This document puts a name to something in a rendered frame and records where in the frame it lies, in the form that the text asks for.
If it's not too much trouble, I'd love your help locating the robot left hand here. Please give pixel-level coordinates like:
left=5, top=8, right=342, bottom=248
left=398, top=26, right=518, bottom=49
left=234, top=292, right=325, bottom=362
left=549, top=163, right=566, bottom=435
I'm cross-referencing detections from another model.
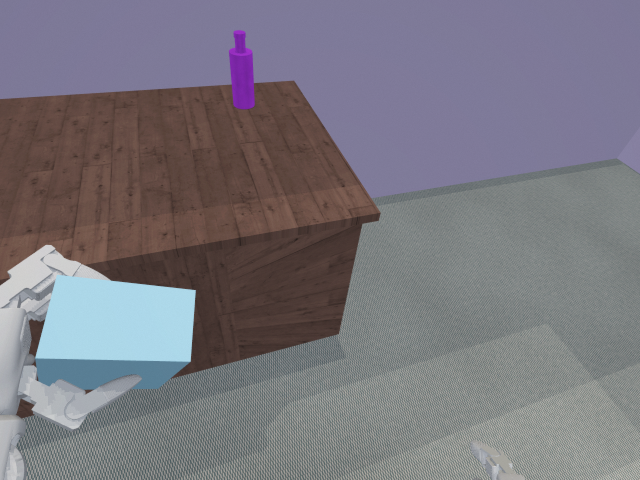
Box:
left=0, top=245, right=142, bottom=432

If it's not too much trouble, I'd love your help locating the sponge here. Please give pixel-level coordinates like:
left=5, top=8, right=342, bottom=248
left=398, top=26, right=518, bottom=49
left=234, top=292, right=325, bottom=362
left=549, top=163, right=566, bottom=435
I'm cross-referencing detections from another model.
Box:
left=35, top=275, right=196, bottom=390

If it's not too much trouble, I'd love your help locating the table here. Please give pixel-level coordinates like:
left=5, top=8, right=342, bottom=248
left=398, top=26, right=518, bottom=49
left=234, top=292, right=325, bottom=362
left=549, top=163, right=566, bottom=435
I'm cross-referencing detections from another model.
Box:
left=0, top=81, right=381, bottom=418

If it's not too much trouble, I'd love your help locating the robot left forearm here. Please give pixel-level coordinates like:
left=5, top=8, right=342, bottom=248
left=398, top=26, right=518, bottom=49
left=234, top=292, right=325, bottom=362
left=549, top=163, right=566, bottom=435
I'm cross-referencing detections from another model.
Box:
left=0, top=415, right=27, bottom=480

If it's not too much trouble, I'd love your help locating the robot right hand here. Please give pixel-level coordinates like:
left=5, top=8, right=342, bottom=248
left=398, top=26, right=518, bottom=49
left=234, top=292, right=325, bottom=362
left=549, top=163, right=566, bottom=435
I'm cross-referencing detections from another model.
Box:
left=470, top=440, right=525, bottom=480

